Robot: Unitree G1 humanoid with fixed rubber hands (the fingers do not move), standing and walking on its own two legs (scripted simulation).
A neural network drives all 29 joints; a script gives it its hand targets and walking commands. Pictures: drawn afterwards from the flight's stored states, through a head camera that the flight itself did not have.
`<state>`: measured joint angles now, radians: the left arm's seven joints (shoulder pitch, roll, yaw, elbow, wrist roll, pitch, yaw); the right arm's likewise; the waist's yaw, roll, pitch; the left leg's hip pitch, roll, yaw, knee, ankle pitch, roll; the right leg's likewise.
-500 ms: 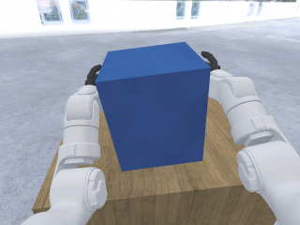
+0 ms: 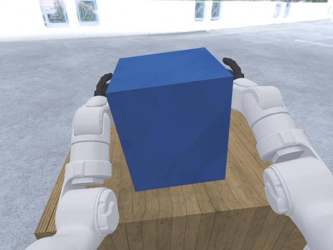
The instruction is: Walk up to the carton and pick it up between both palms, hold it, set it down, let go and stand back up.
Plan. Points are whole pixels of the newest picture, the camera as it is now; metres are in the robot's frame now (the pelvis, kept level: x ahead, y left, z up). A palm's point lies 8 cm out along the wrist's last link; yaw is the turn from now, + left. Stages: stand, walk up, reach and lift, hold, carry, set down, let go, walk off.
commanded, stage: hold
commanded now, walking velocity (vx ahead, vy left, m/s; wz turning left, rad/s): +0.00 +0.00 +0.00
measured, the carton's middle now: (170, 117) +0.36 +0.00 +0.24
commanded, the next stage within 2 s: set down in 0.08 s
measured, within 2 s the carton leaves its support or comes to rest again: neither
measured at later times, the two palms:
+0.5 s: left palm (99, 99) +0.37 +0.16 +0.29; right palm (232, 86) +0.36 -0.14 +0.32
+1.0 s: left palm (99, 117) +0.39 +0.18 +0.23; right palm (217, 112) +0.39 -0.12 +0.23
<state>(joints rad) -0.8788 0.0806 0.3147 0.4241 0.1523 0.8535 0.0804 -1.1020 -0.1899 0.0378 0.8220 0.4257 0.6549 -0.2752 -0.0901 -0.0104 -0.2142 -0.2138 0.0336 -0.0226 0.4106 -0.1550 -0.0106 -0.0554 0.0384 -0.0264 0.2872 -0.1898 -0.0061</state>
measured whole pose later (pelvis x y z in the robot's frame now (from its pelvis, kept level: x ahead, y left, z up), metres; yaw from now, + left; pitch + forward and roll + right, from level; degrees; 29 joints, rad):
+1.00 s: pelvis +0.00 +0.00 +0.00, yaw +2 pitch -6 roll -1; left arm -0.85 0.07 0.30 0.56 0.23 0.52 0.08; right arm -0.96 -0.06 -0.15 0.95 0.19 0.20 -0.15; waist -0.08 -0.08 -0.06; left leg -0.12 0.01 -0.04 0.35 -0.13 -0.01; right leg 0.04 0.02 -0.05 0.25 -0.18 0.00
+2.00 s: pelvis +0.01 -0.01 +0.00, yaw +0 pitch -1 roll -1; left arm -0.77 0.01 0.35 0.74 0.25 0.29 0.08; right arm -0.81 0.01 -0.30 0.97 -0.05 0.07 -0.09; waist -0.01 -0.06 -0.07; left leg -0.17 0.02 -0.01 0.30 -0.11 -0.02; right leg -0.06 0.02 -0.02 0.27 -0.19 -0.01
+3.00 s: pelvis +0.01 +0.00 +0.00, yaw -1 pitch +3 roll -1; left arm -0.73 -0.03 0.43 0.84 0.28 0.11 0.07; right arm -0.75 0.07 -0.49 0.97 -0.28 -0.06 -0.02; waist 0.04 -0.04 -0.08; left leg -0.25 0.02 0.01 0.29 -0.09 -0.01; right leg -0.15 0.02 0.00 0.26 -0.17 -0.01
